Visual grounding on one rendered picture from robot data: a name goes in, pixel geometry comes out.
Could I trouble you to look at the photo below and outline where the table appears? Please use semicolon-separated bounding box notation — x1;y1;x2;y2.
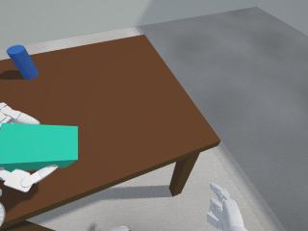
0;35;220;231

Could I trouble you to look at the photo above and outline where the sponge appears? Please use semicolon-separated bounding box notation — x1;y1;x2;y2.
0;123;78;172

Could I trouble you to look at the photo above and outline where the right robot hand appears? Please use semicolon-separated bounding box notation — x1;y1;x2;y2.
207;183;244;231

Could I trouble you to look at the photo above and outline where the left robot hand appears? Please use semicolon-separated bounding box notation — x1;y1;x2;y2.
0;102;58;193

